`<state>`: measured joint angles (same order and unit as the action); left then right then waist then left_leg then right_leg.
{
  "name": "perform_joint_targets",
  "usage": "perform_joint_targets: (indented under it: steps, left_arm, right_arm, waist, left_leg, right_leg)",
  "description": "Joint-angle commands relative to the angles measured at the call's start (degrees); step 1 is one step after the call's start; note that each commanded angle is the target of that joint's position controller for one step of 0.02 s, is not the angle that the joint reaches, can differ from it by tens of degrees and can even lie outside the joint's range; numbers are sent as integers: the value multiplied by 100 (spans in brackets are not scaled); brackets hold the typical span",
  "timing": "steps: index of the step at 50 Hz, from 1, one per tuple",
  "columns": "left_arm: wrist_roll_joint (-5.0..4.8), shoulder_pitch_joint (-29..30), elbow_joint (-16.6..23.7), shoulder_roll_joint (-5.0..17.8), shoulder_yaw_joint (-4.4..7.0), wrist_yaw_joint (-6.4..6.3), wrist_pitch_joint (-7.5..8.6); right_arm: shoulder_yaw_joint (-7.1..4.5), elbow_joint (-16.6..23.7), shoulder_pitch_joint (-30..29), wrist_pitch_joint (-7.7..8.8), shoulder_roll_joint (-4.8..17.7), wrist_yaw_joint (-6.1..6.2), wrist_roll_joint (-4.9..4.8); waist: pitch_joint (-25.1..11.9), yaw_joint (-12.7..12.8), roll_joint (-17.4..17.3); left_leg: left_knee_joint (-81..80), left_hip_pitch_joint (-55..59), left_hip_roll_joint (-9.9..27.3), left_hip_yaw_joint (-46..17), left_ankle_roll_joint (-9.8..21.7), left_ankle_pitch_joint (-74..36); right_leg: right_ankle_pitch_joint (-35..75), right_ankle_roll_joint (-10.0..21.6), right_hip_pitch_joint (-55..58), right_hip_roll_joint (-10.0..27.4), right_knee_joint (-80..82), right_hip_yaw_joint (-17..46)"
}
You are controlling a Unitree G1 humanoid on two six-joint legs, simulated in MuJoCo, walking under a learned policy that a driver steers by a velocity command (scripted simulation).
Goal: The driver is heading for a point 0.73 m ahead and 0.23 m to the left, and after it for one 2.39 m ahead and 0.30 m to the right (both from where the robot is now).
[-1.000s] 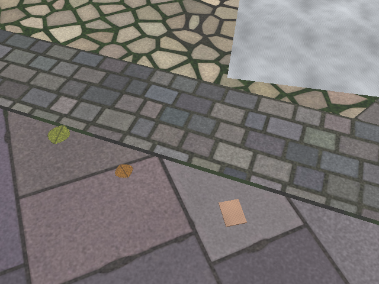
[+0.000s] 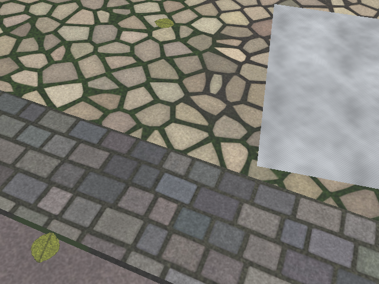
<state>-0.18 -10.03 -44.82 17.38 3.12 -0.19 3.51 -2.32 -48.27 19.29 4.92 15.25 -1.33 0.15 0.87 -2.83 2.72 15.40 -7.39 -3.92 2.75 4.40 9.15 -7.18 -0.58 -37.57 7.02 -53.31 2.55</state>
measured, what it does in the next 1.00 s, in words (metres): walks ahead, turning left: right foot, then left foot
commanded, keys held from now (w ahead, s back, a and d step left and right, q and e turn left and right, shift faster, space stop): w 0.26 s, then w+q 0.74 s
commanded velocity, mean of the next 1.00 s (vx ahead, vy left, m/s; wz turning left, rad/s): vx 0.50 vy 0.00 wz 0.31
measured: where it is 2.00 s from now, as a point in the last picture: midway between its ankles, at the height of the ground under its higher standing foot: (144, 212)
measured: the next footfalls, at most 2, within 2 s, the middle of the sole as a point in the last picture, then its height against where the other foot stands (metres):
right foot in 0.28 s outside the picture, level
left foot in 0.82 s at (143, 259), level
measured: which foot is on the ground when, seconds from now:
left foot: down 0.00-0.30, up 0.32-0.80, down 0.82-1.00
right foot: up 0.00-0.26, down 0.28-0.82, up 0.84-1.00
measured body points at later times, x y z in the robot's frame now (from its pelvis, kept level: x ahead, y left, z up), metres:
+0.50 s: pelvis +0.28 -0.06 -0.01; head +0.30 -0.06 +0.44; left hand +0.35 +0.22 -0.12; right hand +0.39 -0.33 -0.13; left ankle +0.29 +0.10 -0.67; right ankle +0.30 -0.15 -0.75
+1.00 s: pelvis +0.54 +0.06 -0.01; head +0.57 +0.08 +0.44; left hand +0.59 +0.36 -0.12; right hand +0.73 -0.18 -0.12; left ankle +0.55 +0.12 -0.75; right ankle +0.59 -0.11 -0.67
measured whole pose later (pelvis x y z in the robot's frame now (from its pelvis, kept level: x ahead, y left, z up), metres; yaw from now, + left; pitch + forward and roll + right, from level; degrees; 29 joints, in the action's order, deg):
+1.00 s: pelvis +0.54 +0.06 -0.01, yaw +21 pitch +1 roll +0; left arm 0.0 -7.5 -45.7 17.0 3.4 0.2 6.4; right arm -4.4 -42.7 15.9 2.8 15.9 -1.2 -0.5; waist 3.5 -1.6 1.3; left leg 24.2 -15.7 -5.8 -1.1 5.6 9.3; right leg -19.2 -0.4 -29.8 4.7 -63.2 2.6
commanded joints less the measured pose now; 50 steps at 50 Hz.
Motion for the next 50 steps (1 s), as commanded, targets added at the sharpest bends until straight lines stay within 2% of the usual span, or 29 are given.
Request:
perform_joint_targets:
  steps: [1,6,9,11,12,13,14,15,16,17,18,19,20,21,23,25,30,35,38,39,40,41,42,43,44,45,46,47,50]
  left_arm:
    - [4,233,359,203,39,27,77]
    - [-55,1153,647,104,-27,170,167]
    - [-75,1483,818,131,-37,280,219]
    - [-71,1357,820,231,-6,326,238]
    - [-60,1084,754,347,46,323,242]
    - [-46,480,580,512,142,297,246]
    - [-8,-432,320,796,276,236,247]
    - [114,-1302,196,1309,407,169,232]
    - [10,-1480,112,1126,368,159,184]
    - [-27,-1254,146,729,239,136,161]
    - [-11,-869,185,589,190,101,151]
    - [23,-519,161,446,148,114,177]
    - [54,-261,165,266,103,123,231]
    - [92,-127,137,252,107,136,274]
    - [92,-9,38,265,137,150,352]
    - [115,-1,-60,384,180,119,385]
    - [87,-165,-220,593,239,-8,317]
    - [-47,-638,-451,806,329,-56,119]
    - [-118,-518,-433,1003,398,-92,-16]
    - [-135,-442,-405,1069,418,-109,-64]
    - [-157,-321,-370,1065,406,-122,-110]
    - [-79,-372,-300,915,335,-141,-90]
    - [169,-934,14,15,54,-49,52]
    - [-37,-511,81,314,54,37,305]
    - [-274,110,249,674,146,94,450]
    - [-240,221,283,618,119,78,523]
    - [-78,213,210,633,148,31,529]
    - [5,109,168,700,198,19,472]
    - [97,34,199,529,193,18,280]
  right_arm:
    - [-206,299,-204,72,925,86,-33]
    - [-217,-22,344,-34,1017,130,-87]
    - [-238,-179,524,-143,1048,161,-101]
    - [-267,-220,472,-193,1107,192,-114]
    - [-284,-210,385,-211,1168,206,-112]
    - [-284,-192,252,-242,1186,216,-111]
    - [-219,-137,228,-250,1050,221,-87]
    - [-64,40,562,-167,604,186,-10]
    - [57,-76,904,-63,231,154,-64]
    - [-141,0,436,25,950,128,-231]
    - [-183,174,-52,59,1036,118,-334]
    - [-181,216,-278,49,939,139,-282]
    - [-228,185,-255,-27,871,171,-209]
    - [-221,124,-49,-112,731,174,-201]
    - [-200,87,82,-258,488,185,-204]
    - [-216,212,-146,-331,459,212,-181]
    - [-164,491,-960,-248,313,52,-129]
    - [-130,943,-1756,-256,300,-117,-133]
    - [-235,1087,-1586,-297,506,-183,-127]
    - [-325,1030,-1180,-320,655,-181,-132]
    - [-477,840,-379,-332,890,-150,-154]
    - [-692,580,616,-376,1328,-46,-171]
    - [-804,568,564,-354,2018,21,-232]
    - [-664,803,682,-255,1646,-14,-157]
    - [-554,779,469,-170,1268,-31,-95]
    - [-504,815,135,-119,1103,-27,-111]
    - [-440,896,-294,-110,901,-19,-114]
    - [-377,1005,-556,-103,753,7,-51]
    - [-398,1053,-568,-81,889,83,-67]
  waist:
    - [73,107,-569]
    - [333,-240,-528]
    - [399,-258,-562]
    - [279,-93,-664]
    - [81,88,-761]
    - [-311,452,-778]
    - [-943,856,-673]
    - [-1889,956,150]
    - [-2548,887,1192]
    - [-1833,1031,597]
    - [-1049,905,404]
    - [-533,712,70]
    - [-272,514,117]
    - [-173,357,298]
    - [-16,204,234]
    - [133,173,137]
    - [272,431,-19]
    - [492,689,-99]
    - [213,411,118]
    - [-70,151,197]
    - [-484,-323,113]
    - [-1010,-750,-300]
    - [-1397,-69,-1921]
    - [-2265,-362,-1340]
    - [-1468,-488,-962]
    - [-967,-267,-574]
    - [-595,-9,-318]
    - [-467,201,-402]
    - [-304,368,-399]
  left_leg:
    - [-848,57,1427,-857,752,-1290]
    - [-752,630,1555,-745,701,-1195]
    - [-437,1223,1800,-822,675,-1632]
    - [-112,1472,1888,-834,584,-2328]
    - [214,1500,1850,-788,524,-3190]
    - [905,1391,1686,-626,420,-4079]
    - [2012,690,1400,-493,255,-3927]
    - [4085,-1378,785,-260,-68,-1912]
    - [5601,-2836,29,-626,-261,2261]
    - [6074,-3377,375,-1156,-190,2244]
    - [5977,-3503,666,-968,-159,1760]
    - [5587,-3338,889,-878,-188,1328]
    - [5279,-3086,1059,-897,-206,1010]
    - [5179,-2710,1148,-918,-256,828]
    - [5016,-2577,1205,-908,-348,664]
    - [4671,-2886,1220,-962,-419,222]
    - [2968,-2871,1131,-566,-412,-1231]
    - [2159,-3229,1029,-250,-198,-938]
    - [2070,-2669,648,151,86,-93]
    - [2082,-2085,420,315,219,170]
    - [1777,-987,143,419,406,-10]
    - [1578,751,321,-229,683,-136]
    - [1180,2722,1827,-3347,1737,580]
    - [174,3187,2350,-5167,2135,1533]
    - [14,2740,2213,-4390,1762,1217]
    - [59,1950,1979,-3666,1527,738]
    - [30,1102,1749,-3076,1360,52]
    - [-80,523,1583,-2703,1291,-522]
    - [-307,-209,1388,-2215,1311,-1379]
  right_leg:
    - [949,-54,-120,38,916,5]
    - [1349,28,-105,-190,2052,-180]
    - [902,180,-249,-293,2372,-193]
    - [485,333,67,-409,2524,-257]
    - [290,432,561,-564,2555,-379]
    - [375,582,1476,-752,2704,-553]
    - [661,808,3048,-576,2622,-375]
    - [557,1472,5464,869,2413,1509]
    - [-252,2022,6427,1768,3142,3590]
    - [-851,1735,5828,1594,3425,3194]
    - [-751,1498,4970,1399,3606,2301]
    - [-461,1353,4131,1141,3891,1712]
    - [-286,1229,3605,942,4132,1257]
    - [-59,1206,3173,854,4319,956]
    - [363,1242,2763,799,4590,446]
    - [737,1221,2725,772,4702,3]
    - [1075,1029,3010,559,4777,-932]
    - [1451,935,4086,928,4455,-1191]
    - [3495,748,4486,1007,3597,-1401]
    - [4309,676,4465,960,2919,-1477]
    - [4533,521,4145,768,1822,-1630]
    - [3314,259,2944,524,203,-1658]
    - [-1984,-136,235,-611,-1897,-1355]
    - [-2806,-78,-541,-935,-2698,99]
    - [-2272,100,-1065,-605,-2664,261]
    - [-1758,205,-936,-336,-2185,242]
    - [-1446,178,-539,-146,-1638,232]
    - [-1220,144,-84,-20,-1310,274]
    - [-869,-107,300,-53,-591,133]
Keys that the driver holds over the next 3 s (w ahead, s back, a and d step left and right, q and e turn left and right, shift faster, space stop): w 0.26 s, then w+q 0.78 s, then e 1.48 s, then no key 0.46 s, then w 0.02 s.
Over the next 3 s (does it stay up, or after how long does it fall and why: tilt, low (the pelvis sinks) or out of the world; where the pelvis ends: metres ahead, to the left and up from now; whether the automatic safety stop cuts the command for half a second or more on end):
stays up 0.77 0.12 -0.01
